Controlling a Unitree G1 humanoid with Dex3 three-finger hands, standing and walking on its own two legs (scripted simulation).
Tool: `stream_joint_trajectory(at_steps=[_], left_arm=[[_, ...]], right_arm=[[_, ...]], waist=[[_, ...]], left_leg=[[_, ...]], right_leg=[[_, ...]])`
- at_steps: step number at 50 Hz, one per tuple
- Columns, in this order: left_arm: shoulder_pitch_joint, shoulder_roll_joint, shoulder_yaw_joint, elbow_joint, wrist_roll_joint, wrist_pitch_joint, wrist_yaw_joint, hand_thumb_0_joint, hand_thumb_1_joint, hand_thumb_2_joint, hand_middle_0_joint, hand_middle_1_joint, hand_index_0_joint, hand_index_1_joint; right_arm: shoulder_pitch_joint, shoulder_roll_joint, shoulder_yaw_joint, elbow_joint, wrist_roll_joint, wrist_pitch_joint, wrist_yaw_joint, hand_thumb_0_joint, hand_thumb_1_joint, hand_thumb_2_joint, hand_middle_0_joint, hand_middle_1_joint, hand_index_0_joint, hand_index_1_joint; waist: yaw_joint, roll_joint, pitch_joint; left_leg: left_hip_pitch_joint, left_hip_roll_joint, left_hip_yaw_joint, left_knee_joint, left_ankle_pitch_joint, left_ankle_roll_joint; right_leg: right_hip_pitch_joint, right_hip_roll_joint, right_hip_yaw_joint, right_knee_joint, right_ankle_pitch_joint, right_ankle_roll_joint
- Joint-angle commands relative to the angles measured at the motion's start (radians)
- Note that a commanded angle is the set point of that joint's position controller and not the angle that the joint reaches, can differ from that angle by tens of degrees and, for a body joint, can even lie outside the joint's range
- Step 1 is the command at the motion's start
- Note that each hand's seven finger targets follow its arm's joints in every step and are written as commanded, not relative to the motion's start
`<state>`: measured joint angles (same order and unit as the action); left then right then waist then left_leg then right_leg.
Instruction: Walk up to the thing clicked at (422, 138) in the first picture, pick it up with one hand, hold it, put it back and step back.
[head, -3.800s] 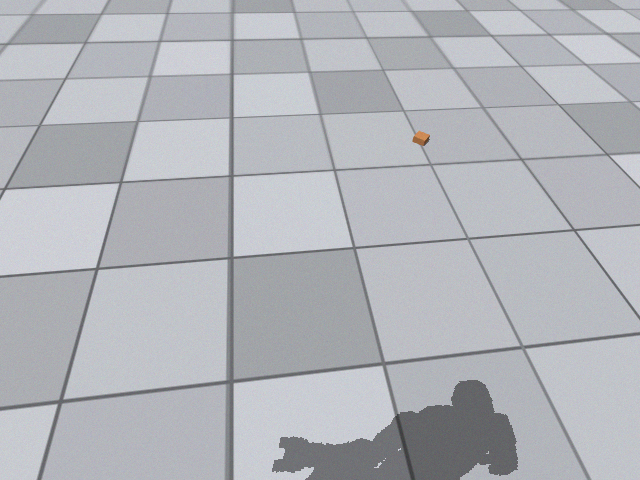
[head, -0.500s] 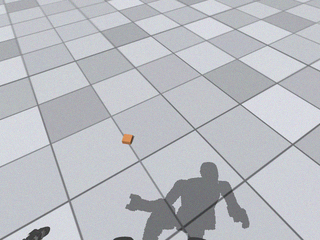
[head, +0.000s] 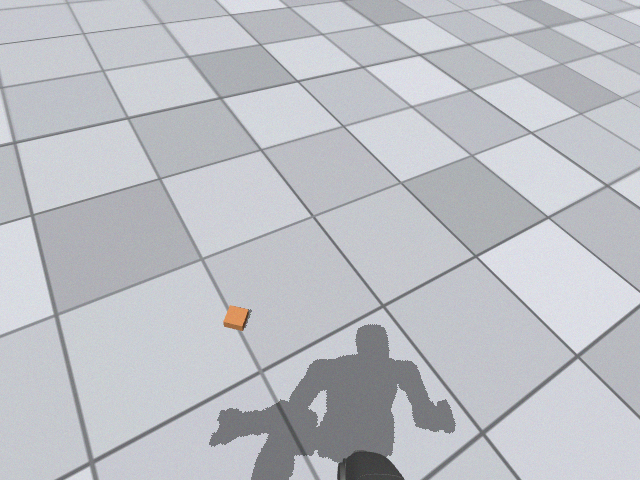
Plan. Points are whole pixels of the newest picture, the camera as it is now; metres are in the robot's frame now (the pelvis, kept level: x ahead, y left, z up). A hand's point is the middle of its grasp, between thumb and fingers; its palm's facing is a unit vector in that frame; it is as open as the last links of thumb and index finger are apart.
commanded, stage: walk up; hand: left
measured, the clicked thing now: (236, 318) +0.70 +0.19 -0.75
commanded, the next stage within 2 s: none
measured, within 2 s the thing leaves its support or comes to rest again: neither
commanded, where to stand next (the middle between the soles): +0.39 -0.01 m, yaw -1 degrees
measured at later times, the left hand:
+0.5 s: hand (136, 394) +0.25 +0.24 -0.12, palm faces -0.02 -0.91 -0.41, open 7.4 cm
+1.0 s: hand (140, 336) +0.36 +0.27 -0.17, palm faces -0.03 -0.92 -0.39, open 7.4 cm
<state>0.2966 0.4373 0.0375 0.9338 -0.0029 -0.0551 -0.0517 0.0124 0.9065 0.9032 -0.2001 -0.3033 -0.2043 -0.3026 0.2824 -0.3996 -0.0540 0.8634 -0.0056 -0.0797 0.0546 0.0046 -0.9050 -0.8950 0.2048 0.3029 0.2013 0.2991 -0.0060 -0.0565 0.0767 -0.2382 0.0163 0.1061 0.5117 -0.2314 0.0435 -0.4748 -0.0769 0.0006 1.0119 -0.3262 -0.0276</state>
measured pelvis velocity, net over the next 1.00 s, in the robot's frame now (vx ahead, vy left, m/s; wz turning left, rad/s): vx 0.30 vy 0.00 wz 0.00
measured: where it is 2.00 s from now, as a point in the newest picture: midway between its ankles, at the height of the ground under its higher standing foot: (288, 435)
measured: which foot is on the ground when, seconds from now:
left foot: down 0.00-0.26, up 0.28-0.64, down 0.66-1.00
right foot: up 0.00-0.22, down 0.24-0.70, up 0.72-0.96, down 0.98-1.00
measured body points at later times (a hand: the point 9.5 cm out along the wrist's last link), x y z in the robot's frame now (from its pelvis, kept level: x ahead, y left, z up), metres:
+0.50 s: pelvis +0.18 -0.04 +0.00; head +0.20 -0.06 +0.45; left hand +0.25 +0.28 -0.09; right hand +0.25 -0.35 -0.13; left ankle +0.25 +0.12 -0.69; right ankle +0.21 -0.15 -0.73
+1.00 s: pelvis +0.30 +0.00 -0.02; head +0.33 +0.00 +0.43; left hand +0.36 +0.32 -0.14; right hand +0.39 -0.31 -0.13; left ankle +0.33 +0.12 -0.73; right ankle +0.35 -0.13 -0.74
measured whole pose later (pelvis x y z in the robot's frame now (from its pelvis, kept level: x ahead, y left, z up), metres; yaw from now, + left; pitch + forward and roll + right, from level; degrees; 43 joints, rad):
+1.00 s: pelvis +0.30 +0.00 -0.02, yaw +0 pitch -3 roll +0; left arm 0.22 0.40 0.03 0.96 0.00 -0.04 0.00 0.01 0.91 0.90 -0.20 -0.30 -0.21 -0.30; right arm 0.19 -0.39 -0.02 0.88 0.00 -0.01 0.01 0.01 -0.90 -0.90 0.21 0.30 0.20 0.30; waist 0.00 0.00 0.12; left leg -0.34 0.06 0.07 0.72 -0.33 0.00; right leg -0.35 -0.03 -0.03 0.67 -0.27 -0.01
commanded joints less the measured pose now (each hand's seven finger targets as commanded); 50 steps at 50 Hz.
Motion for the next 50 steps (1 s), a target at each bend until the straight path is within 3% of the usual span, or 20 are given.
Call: stream_joint_trajectory(at_steps=[1, 7, 11, 12, 13, 14, 17, 20, 26, 31, 33, 34, 35, 36, 38, 40, 45, 48, 49, 50], left_arm=[[-0.010, 0.177, 0.056, -0.080, 0.013, -0.015, 0.001, 0.000, 0.900, 0.900, -0.200, -0.300, -0.200, -0.300], [-0.082, 0.143, 0.060, -0.092, 0.008, -0.026, -0.009, 0.000, 0.900, 0.900, -0.200, -0.300, -0.200, -0.300], [0.087, 0.188, 0.087, -0.039, 0.012, -0.046, 0.013, 0.000, 0.900, 0.900, -0.200, -0.300, -0.200, -0.300], [0.175, 0.253, 0.110, -0.028, 0.019, -0.056, 0.026, 0.000, 0.900, 0.900, -0.200, -0.300, -0.200, -0.300], [0.190, 0.346, 0.125, -0.053, 0.013, -0.062, 0.036, 0.000, 0.900, 0.900, -0.200, -0.300, -0.200, -0.300], [0.144, 0.336, 0.115, -0.061, -0.003, -0.054, 0.035, 0.000, 0.900, 0.900, -0.200, -0.300, -0.200, -0.300], [0.029, 0.243, 0.090, -0.101, -0.008, -0.052, 0.042, 0.000, 0.900, 0.900, -0.200, -0.300, -0.200, -0.300], [0.010, 0.229, 0.084, -0.123, 0.005, -0.056, 0.036, 0.000, 0.900, 0.900, -0.200, -0.300, -0.200, -0.300], [0.041, 0.253, 0.094, -0.143, 0.013, -0.054, 0.031, 0.000, 0.900, 0.900, -0.200, -0.300, -0.200, -0.300], [-0.047, 0.247, 0.072, -0.158, 0.010, -0.039, 0.036, 0.000, 0.900, 0.900, -0.200, -0.300, -0.200, -0.300], [-0.009, 0.162, 0.031, -0.151, 0.006, -0.029, 0.041, 0.000, 0.900, 0.900, -0.200, -0.300, -0.200, -0.300], [0.031, 0.100, 0.014, -0.166, -0.003, -0.029, 0.039, 0.000, 0.900, 0.900, -0.200, -0.300, -0.200, -0.300], [0.066, 0.159, 0.035, -0.129, -0.004, -0.017, 0.054, 0.000, 0.900, 0.900, -0.200, -0.300, -0.200, -0.300], [0.045, 0.203, 0.040, -0.104, 0.002, -0.009, 0.065, 0.000, 0.900, 0.900, -0.200, -0.300, -0.200, -0.300], [0.050, 0.188, 0.040, -0.084, -0.008, -0.003, 0.065, 0.000, 0.900, 0.900, -0.200, -0.300, -0.200, -0.300], [0.080, 0.176, 0.035, -0.055, -0.010, 0.001, 0.059, 0.000, 0.900, 0.900, -0.200, -0.300, -0.200, -0.300], [0.051, 0.136, 0.036, -0.017, -0.004, 0.013, 0.067, 0.000, 0.900, 0.900, -0.200, -0.300, -0.200, -0.300], [0.035, 0.155, 0.045, 0.007, 0.007, 0.005, 0.073, 0.000, 0.900, 0.900, -0.200, -0.300, -0.200, -0.300], [0.009, 0.185, 0.051, 0.000, 0.014, -0.002, 0.076, 0.000, 0.900, 0.900, -0.200, -0.300, -0.200, -0.300], [-0.054, 0.232, 0.052, -0.018, 0.020, -0.014, 0.075, 0.000, 0.900, 0.900, -0.200, -0.300, -0.200, -0.300]], right_arm=[[0.061, -0.282, -0.080, -0.062, 0.000, -0.027, -0.021, 0.000, -0.900, -0.900, 0.200, 0.300, 0.200, 0.300], [0.043, -0.277, -0.078, -0.087, 0.002, -0.014, -0.014, 0.000, -0.900, -0.900, 0.200, 0.300, 0.200, 0.300], [0.037, -0.226, -0.054, -0.105, 0.003, 0.001, -0.019, 0.000, -0.900, -0.900, 0.200, 0.300, 0.200, 0.300], [0.085, -0.160, -0.031, -0.110, 0.006, -0.001, -0.019, 0.000, -0.900, -0.900, 0.200, 0.300, 0.200, 0.300], [0.109, -0.153, -0.023, -0.115, 0.010, 0.003, -0.016, 0.000, -0.900, -0.900, 0.200, 0.300, 0.200, 0.300], [0.055, -0.249, -0.048, -0.086, -0.002, 0.017, -0.032, 0.000, -0.900, -0.900, 0.200, 0.300, 0.200, 0.300], [0.078, -0.230, -0.047, -0.033, 0.012, 0.025, -0.026, 0.000, -0.900, -0.900, 0.200, 0.300, 0.200, 0.300], [0.105, -0.202, -0.049, -0.013, -0.004, 0.035, -0.005, 0.000, -0.900, -0.900, 0.200, 0.300, 0.200, 0.300], [-0.025, -0.195, -0.062, -0.054, -0.022, 0.032, 0.020, 0.000, -0.900, -0.900, 0.200, 0.300, 0.200, 0.300], [0.028, -0.187, -0.068, -0.017, -0.020, 0.013, 0.007, 0.000, -0.900, -0.900, 0.200, 0.300, 0.200, 0.300], [0.107, -0.226, -0.077, 0.013, -0.023, 0.004, -0.018, 0.000, -0.900, -0.900, 0.200, 0.300, 0.200, 0.300], [0.140, -0.314, -0.094, -0.005, -0.028, -0.002, -0.028, 0.000, -0.900, -0.900, 0.200, 0.300, 0.200, 0.300], [0.133, -0.368, -0.102, -0.021, -0.006, 0.000, -0.029, 0.000, -0.900, -0.900, 0.200, 0.300, 0.200, 0.300], [0.110, -0.337, -0.099, -0.018, 0.002, 0.006, -0.032, 0.000, -0.900, -0.900, 0.200, 0.300, 0.200, 0.300], [0.047, -0.277, -0.073, -0.042, 0.002, 0.007, -0.046, 0.000, -0.900, -0.900, 0.200, 0.300, 0.200, 0.300], [-0.005, -0.269, -0.064, -0.043, 0.002, 0.008, -0.052, 0.000, -0.900, -0.900, 0.200, 0.300, 0.200, 0.300], [-0.085, -0.239, -0.037, -0.060, 0.001, 0.028, -0.058, 0.000, -0.900, -0.900, 0.200, 0.300, 0.200, 0.300], [-0.136, -0.206, -0.020, -0.058, 0.019, 0.049, -0.056, 0.000, -0.900, -0.900, 0.200, 0.300, 0.200, 0.300], [-0.123, -0.165, -0.005, -0.049, 0.026, 0.053, -0.056, 0.000, -0.900, -0.900, 0.200, 0.300, 0.200, 0.300], [-0.095, -0.124, 0.006, -0.039, 0.030, 0.059, -0.055, 0.000, -0.900, -0.900, 0.200, 0.300, 0.200, 0.300]], waist=[[-0.027, 0.199, -0.004], [-0.024, 0.178, -0.006], [0.077, 0.024, -0.110], [0.107, -0.177, -0.170], [0.102, -0.261, -0.170], [0.097, -0.119, -0.114], [0.037, -0.052, -0.036], [0.018, -0.105, -0.040], [0.052, -0.093, -0.004], [-0.021, -0.029, -0.017], [-0.056, 0.142, -0.080], [-0.060, 0.361, -0.129], [-0.053, 0.337, -0.110], [-0.037, 0.220, -0.075], [-0.007, 0.164, -0.073], [0.016, 0.238, -0.073], [0.020, 0.233, -0.108], [0.048, 0.163, -0.135], [0.045, 0.064, -0.139], [-0.002, -0.061, -0.116]], left_leg=[[0.085, 0.269, -0.251, -0.275, 0.024, 0.199], [0.036, 0.224, -0.161, -0.209, 0.081, 0.155], [-0.076, 0.164, -0.107, 0.118, 0.099, 0.096], [-0.177, 0.072, -0.033, 0.393, -0.007, 0.057], [-0.390, -0.052, -0.047, 0.579, -0.272, 0.004], [-0.413, 0.004, -0.134, 0.649, -0.300, 0.002], [-0.370, 0.068, -0.183, 0.596, -0.165, -0.002], [-0.286, 0.067, -0.130, 0.448, -0.111, -0.028], [-0.255, 0.089, -0.088, 0.217, -0.014, -0.048], [0.007, 0.050, -0.053, 0.066, 0.062, -0.030], [0.159, 0.057, -0.120, -0.045, -0.048, 0.010], [0.239, 0.284, -0.469, -0.168, -0.016, 0.088], [0.235, 0.400, -0.665, -0.218, 0.046, 0.207], [0.170, 0.398, -0.627, -0.186, 0.116, 0.247], [0.125, 0.302, -0.386, -0.129, 0.317, 0.189], [0.048, 0.247, -0.260, -0.101, 0.365, 0.160], [-0.055, 0.251, -0.200, -0.012, 0.479, 0.164], [-0.138, 0.199, -0.181, 0.094, 0.238, 0.088], [-0.163, 0.167, -0.158, 0.143, 0.123, 0.039], [-0.174, 0.072, -0.104, 0.220, -0.054, -0.014]], right_leg=[[-0.108, -0.052, 0.003, -0.152, 0.038, 0.030], [0.057, 0.001, -0.066, -0.392, 0.192, 0.010], [0.433, 0.041, -0.044, -0.507, 0.136, -0.017], [0.542, -0.110, 0.176, -0.639, -0.054, -0.049], [0.624, -0.350, 0.630, -0.779, -0.136, -0.144], [0.529, -0.377, 0.663, -0.765, -0.151, -0.219], [0.381, -0.236, 0.317, -0.744, 0.026, -0.177], [0.296, -0.177, 0.158, -0.742, 0.120, -0.182], [0.233, -0.184, 0.140, -0.770, -0.124, -0.191], [0.086, -0.169, 0.071, -0.611, -0.045, -0.150], [0.039, -0.087, -0.021, -0.331, 0.122, -0.082], [-0.070, 0.034, -0.098, -0.050, 0.036, -0.006], [-0.144, 0.085, -0.047, 0.032, -0.243, -0.004], [-0.137, 0.047, 0.025, 0.109, -0.253, -0.005], [-0.086, 0.019, 0.066, 0.070, -0.188, -0.013], [-0.009, 0.000, 0.031, -0.039, -0.115, -0.004], [0.172, 0.030, -0.038, -0.249, 0.003, 0.019], [0.322, 0.046, -0.025, -0.458, 0.174, -0.008], [0.332, -0.031, 0.089, -0.530, 0.232, -0.036], [0.267, -0.197, 0.322, -0.616, 0.264, -0.092]])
